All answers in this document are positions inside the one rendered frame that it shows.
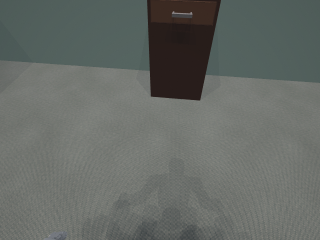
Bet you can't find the handle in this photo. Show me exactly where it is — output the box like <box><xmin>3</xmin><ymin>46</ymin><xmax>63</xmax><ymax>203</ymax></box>
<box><xmin>171</xmin><ymin>11</ymin><xmax>193</xmax><ymax>18</ymax></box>

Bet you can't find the cabinet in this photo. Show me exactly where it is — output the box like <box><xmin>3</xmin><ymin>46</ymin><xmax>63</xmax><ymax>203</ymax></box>
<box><xmin>147</xmin><ymin>0</ymin><xmax>221</xmax><ymax>101</ymax></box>

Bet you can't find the drawer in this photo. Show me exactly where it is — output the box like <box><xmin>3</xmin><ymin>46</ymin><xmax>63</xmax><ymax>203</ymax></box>
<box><xmin>151</xmin><ymin>0</ymin><xmax>217</xmax><ymax>25</ymax></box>

